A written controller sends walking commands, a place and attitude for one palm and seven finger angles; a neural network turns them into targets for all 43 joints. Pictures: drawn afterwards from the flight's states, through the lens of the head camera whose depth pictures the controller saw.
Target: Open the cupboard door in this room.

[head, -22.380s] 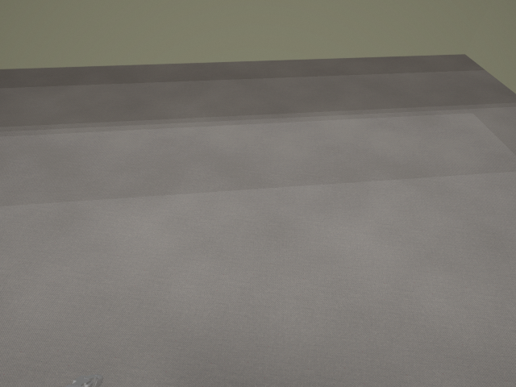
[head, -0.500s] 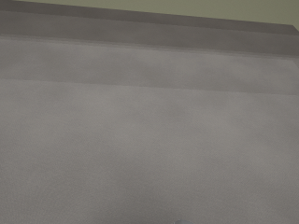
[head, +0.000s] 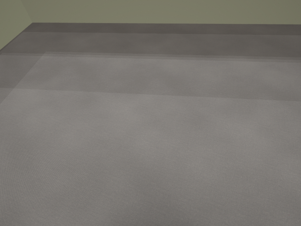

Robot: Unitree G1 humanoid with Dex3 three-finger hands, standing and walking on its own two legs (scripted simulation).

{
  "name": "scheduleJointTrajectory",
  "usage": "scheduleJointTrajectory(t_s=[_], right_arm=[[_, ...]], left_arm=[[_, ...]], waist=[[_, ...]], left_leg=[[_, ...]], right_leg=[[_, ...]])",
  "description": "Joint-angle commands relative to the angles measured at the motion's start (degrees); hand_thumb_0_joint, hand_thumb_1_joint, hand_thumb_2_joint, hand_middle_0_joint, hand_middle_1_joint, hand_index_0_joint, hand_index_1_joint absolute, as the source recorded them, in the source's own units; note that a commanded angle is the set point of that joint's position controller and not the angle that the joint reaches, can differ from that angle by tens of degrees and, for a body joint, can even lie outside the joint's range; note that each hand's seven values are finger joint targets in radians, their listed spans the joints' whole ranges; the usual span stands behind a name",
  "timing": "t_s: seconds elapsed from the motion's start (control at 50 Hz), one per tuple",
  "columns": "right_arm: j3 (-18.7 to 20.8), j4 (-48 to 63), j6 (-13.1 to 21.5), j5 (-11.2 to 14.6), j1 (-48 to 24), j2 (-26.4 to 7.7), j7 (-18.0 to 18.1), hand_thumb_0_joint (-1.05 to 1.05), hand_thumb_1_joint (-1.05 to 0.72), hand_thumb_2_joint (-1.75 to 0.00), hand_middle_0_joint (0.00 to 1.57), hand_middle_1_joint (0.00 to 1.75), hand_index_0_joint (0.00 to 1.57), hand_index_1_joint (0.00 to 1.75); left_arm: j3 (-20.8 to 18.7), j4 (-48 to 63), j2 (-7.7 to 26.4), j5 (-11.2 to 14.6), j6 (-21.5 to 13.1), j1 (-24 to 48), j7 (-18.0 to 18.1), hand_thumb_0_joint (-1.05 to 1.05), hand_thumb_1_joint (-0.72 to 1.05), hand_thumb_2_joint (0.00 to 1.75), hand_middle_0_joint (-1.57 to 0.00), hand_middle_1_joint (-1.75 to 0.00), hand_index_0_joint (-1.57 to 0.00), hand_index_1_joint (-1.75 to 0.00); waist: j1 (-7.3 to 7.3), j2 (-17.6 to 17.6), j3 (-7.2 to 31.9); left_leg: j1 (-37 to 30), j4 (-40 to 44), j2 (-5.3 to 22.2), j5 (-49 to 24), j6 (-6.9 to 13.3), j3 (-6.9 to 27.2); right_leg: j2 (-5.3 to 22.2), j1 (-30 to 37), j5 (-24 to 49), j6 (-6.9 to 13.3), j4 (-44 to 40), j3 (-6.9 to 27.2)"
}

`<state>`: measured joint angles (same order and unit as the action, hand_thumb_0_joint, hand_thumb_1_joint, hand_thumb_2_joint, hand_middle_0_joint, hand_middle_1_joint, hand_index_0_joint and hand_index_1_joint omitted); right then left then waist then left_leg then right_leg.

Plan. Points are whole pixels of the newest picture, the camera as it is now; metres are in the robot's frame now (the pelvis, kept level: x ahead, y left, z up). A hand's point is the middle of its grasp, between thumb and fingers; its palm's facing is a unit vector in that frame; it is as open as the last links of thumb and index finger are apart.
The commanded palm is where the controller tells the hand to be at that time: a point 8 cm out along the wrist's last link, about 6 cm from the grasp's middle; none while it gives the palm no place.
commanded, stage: turn or walk to find it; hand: left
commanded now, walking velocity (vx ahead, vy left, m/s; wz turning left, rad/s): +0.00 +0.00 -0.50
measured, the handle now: out of the picture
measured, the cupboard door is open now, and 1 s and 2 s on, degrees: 0 0 0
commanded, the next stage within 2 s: none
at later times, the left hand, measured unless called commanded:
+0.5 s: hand out of the picture +0.06 +0.22 -0.17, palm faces -0.17 -0.96 -0.24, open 7.3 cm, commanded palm none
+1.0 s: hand out of the picture +0.10 +0.16 -0.19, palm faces -0.43 -0.89 -0.18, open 7.3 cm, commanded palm none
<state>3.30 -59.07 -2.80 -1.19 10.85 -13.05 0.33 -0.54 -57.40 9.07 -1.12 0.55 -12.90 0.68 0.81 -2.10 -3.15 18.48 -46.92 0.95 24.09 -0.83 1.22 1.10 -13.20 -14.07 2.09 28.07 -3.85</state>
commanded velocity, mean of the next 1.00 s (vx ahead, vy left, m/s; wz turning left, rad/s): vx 0.00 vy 0.00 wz -0.50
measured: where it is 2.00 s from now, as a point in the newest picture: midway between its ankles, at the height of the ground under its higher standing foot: outside the picture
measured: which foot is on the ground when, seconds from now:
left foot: up 0.00-0.20, down 0.22-0.60, up 0.62-0.96, down 0.98-1.00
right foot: down 0.00-0.22, up 0.24-0.58, down 0.60-0.98, up 1.00-1.00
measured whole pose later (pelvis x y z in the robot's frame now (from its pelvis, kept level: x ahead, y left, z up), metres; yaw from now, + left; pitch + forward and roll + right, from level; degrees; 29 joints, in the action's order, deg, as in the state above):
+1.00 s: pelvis -0.07 +0.03 -0.01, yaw -28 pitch +0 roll -1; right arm 2.6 -52.0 -1.0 -0.9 10.2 -13.3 1.1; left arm -3.4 -52.6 14.0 -1.0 4.2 -9.3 -0.7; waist 0.5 3.3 -4.4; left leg 16.3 -35.0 2.0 19.6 -0.9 -3.5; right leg -2.0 -21.9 -14.1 -0.6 34.5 4.5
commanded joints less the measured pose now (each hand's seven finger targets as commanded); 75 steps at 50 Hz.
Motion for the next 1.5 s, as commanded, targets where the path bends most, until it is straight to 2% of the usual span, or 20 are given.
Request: scheduleJointTrajectory(t_s=[0.0,0.14,0.22,0.34,0.46,0.54,0.58,0.6,0.72,0.86,0.92,0.94,0.96,0.98,1.08,1.24,1.38,1.4,1.44,1.48], right_arm=[[0.34,2.70,1.55,0.57,-1.05,-2.59,1.10,0.00,-0.90,-0.90,0.20,0.30,0.20,0.30],[0.31,1.86,2.68,1.21,3.22,-2.25,2.35,0.00,-0.90,-0.90,0.20,0.30,0.20,0.30],[1.75,3.38,2.93,0.09,1.64,-9.60,2.81,0.00,-0.90,-0.90,0.20,0.30,0.20,0.30],[1.83,5.30,3.18,-0.29,-0.76,-7.05,2.45,0.00,-0.90,-0.90,0.20,0.30,0.20,0.30],[3.10,4.83,2.90,-0.51,2.07,-9.24,1.65,0.00,-0.90,-0.90,0.20,0.30,0.20,0.30],[3.51,5.56,2.50,-0.14,1.31,-9.89,1.05,0.00,-0.90,-0.90,0.20,0.30,0.20,0.30],[1.73,9.74,2.30,0.43,-0.78,-3.34,0.60,0.00,-0.90,-0.90,0.20,0.30,0.20,0.30],[1.42,11.06,1.18,0.64,-3.92,-4.46,1.43,0.00,-0.90,-0.90,0.20,0.30,0.20,0.30],[1.41,8.43,0.53,0.04,0.04,-5.16,0.60,0.00,-0.90,-0.90,0.20,0.30,0.20,0.30],[0.84,10.33,1.57,0.56,-0.28,-5.19,0.82,0.00,-0.90,-0.90,0.20,0.30,0.20,0.30],[0.66,8.79,2.62,0.77,6.19,-4.82,1.38,0.00,-0.90,-0.90,0.20,0.30,0.20,0.30],[0.83,8.39,3.26,0.74,8.18,-6.90,1.62,0.00,-0.90,-0.90,0.20,0.30,0.20,0.30],[1.80,9.26,3.67,-0.02,7.58,-12.25,1.68,0.00,-0.90,-0.90,0.20,0.30,0.20,0.30],[2.34,10.33,3.29,-0.07,5.45,-15.26,1.79,0.00,-0.90,-0.90,0.20,0.30,0.20,0.30],[1.11,10.88,3.92,-0.30,0.36,-8.55,1.99,0.00,-0.90,-0.90,0.20,0.30,0.20,0.30],[2.52,6.49,3.75,-0.19,8.77,-8.40,1.74,0.00,-0.90,-0.90,0.20,0.30,0.20,0.30],[3.47,5.63,2.99,-0.19,5.78,-9.68,0.85,0.00,-0.90,-0.90,0.20,0.30,0.20,0.30],[3.46,6.07,2.88,0.20,4.90,-9.28,0.63,0.00,-0.90,-0.90,0.20,0.30,0.20,0.30],[1.38,10.18,2.12,0.45,1.95,-2.79,0.40,0.00,-0.90,-0.90,0.20,0.30,0.20,0.30],[1.43,10.16,0.70,0.49,-0.80,-4.34,1.60,0.00,-0.90,-0.90,0.20,0.30,0.20,0.30]], left_arm=[[-3.60,1.17,11.55,-0.13,-1.01,-3.54,0.50,0.00,0.90,0.90,-0.20,-0.30,-0.20,-0.30],[-5.31,0.76,12.91,0.27,0.52,-1.22,0.60,0.00,0.90,0.90,-0.20,-0.30,-0.20,-0.30],[-4.67,3.46,8.26,0.17,2.30,2.21,-0.36,0.00,0.90,0.90,-0.20,-0.30,-0.20,-0.30],[-5.18,3.54,7.28,-0.04,2.90,1.37,-1.55,0.00,0.90,0.90,-0.20,-0.30,-0.20,-0.30],[-4.36,6.91,6.65,-0.08,2.44,5.65,-2.04,0.00,0.90,0.90,-0.20,-0.30,-0.20,-0.30],[-4.89,5.84,9.37,-0.19,1.03,-0.14,-1.90,0.00,0.90,0.90,-0.20,-0.30,-0.20,-0.30],[-6.58,4.30,19.31,-0.38,-0.12,-6.21,-0.60,0.00,0.90,0.90,-0.20,-0.30,-0.20,-0.30],[-6.63,4.35,18.61,0.47,0.19,-8.04,0.19,0.00,0.90,0.90,-0.20,-0.30,-0.20,-0.30],[-5.59,9.61,15.46,-0.38,0.88,6.08,0.24,0.00,0.90,0.90,-0.20,-0.30,-0.20,-0.30],[-6.03,9.57,16.91,-0.63,1.23,4.88,-0.42,0.00,0.90,0.90,-0.20,-0.30,-0.20,-0.30],[-5.98,9.80,16.02,-0.14,1.74,7.18,-0.50,0.00,0.90,0.90,-0.20,-0.30,-0.20,-0.30],[-5.49,10.45,13.94,0.34,2.11,7.09,-0.65,0.00,0.90,0.90,-0.20,-0.30,-0.20,-0.30],[-4.77,11.42,10.20,0.82,2.44,5.99,-1.25,0.00,0.90,0.90,-0.20,-0.30,-0.20,-0.30],[-4.85,11.84,10.34,0.18,2.77,6.37,-1.34,0.00,0.90,0.90,-0.20,-0.30,-0.20,-0.30],[-5.64,8.21,9.76,-0.36,2.66,3.49,-2.56,0.00,0.90,0.90,-0.20,-0.30,-0.20,-0.30],[-4.49,9.21,7.32,0.09,2.57,9.08,-2.44,0.00,0.90,0.90,-0.20,-0.30,-0.20,-0.30],[-4.40,8.12,7.68,0.15,1.25,4.54,-1.99,0.00,0.90,0.90,-0.20,-0.30,-0.20,-0.30],[-4.66,6.84,9.73,0.04,0.84,0.30,-1.71,0.00,0.90,0.90,-0.20,-0.30,-0.20,-0.30],[-6.15,5.17,19.10,0.09,-0.09,-4.71,-0.38,0.00,0.90,0.90,-0.20,-0.30,-0.20,-0.30],[-6.75,5.97,17.78,0.37,0.51,-1.74,0.54,0.00,0.90,0.90,-0.20,-0.30,-0.20,-0.30]], waist=[[1.52,11.24,1.83],[-1.02,9.81,7.88],[-2.38,-14.57,1.83],[-0.15,-5.67,-0.57],[-2.18,-8.94,1.19],[0.88,-5.07,3.82],[3.75,20.50,6.44],[5.43,17.08,7.13],[-0.61,10.09,4.49],[0.14,10.57,4.63],[-3.04,9.42,6.12],[-3.77,3.20,6.47],[-3.64,-13.63,4.22],[-3.39,-17.85,2.58],[-0.12,-5.63,2.18],[-3.92,-6.91,3.64],[-1.48,-9.15,5.57],[0.65,-5.19,7.18],[3.25,18.96,7.45],[2.88,18.37,5.11]], left_leg=[[2.58,2.55,0.71,1.96,-1.05,-2.22],[-8.71,22.10,-0.12,-6.79,-0.65,-3.44],[-12.75,33.32,23.20,-20.19,9.93,12.76],[-11.95,28.30,16.67,-30.11,9.57,0.07],[-13.41,24.70,18.70,-33.60,9.18,-2.78],[-7.67,12.38,15.82,-29.92,3.40,-8.11],[14.88,-10.93,4.65,12.34,-2.67,-10.81],[13.52,-16.62,4.93,12.90,-2.07,-3.09],[8.48,-15.65,4.35,-0.02,-3.00,-2.76],[3.16,0.82,1.97,1.17,-2.24,-3.51],[-7.97,17.03,0.98,-6.13,-1.58,-4.39],[-14.24,25.28,4.16,-6.24,-0.50,-0.47],[-16.38,34.12,17.84,-0.52,3.59,15.86],[-9.14,37.06,26.52,-1.00,7.53,21.49],[-9.53,30.50,15.83,-20.04,6.81,1.84],[-18.50,26.24,19.51,-37.21,9.43,-2.39],[-12.43,17.48,19.07,-35.26,5.04,-8.79],[-8.65,11.24,17.64,-29.99,2.33,-11.06],[15.75,-11.13,6.21,13.09,-3.25,-10.43],[17.09,-19.98,5.77,9.95,-2.64,-1.31]], right_leg=[[13.12,5.30,22.87,7.45,-10.37,16.46],[10.83,3.88,22.31,5.24,-4.88,19.82],[-1.03,-16.79,-17.03,-3.76,23.20,5.78],[1.00,-18.79,-11.29,-5.54,36.08,3.59],[1.83,-12.23,-12.37,-5.35,19.66,-0.71],[0.48,2.94,3.02,-3.74,-0.66,-3.02],[21.12,17.70,38.48,5.41,-5.12,22.53],[22.72,12.18,39.56,9.60,-6.09,23.63],[12.84,0.19,9.54,6.72,-9.22,16.16],[11.73,-1.35,3.80,7.91,-9.66,22.29],[9.20,-6.22,4.97,4.80,-4.88,22.21],[5.22,-12.42,-0.70,1.97,0.10,19.39],[-3.18,-22.36,-11.30,-1.71,13.55,11.37],[-3.54,-22.75,-18.36,-3.91,26.40,7.20],[-0.53,-20.83,-7.55,-5.85,42.30,5.49],[2.38,-19.30,-12.31,-6.70,29.30,1.65],[0.19,-2.75,-3.71,-3.58,3.71,-2.91],[1.19,4.73,4.83,-2.81,-3.89,-1.89],[22.12,16.46,39.30,6.66,-6.21,22.85],[20.11,9.52,27.53,9.87,-9.00,23.88]])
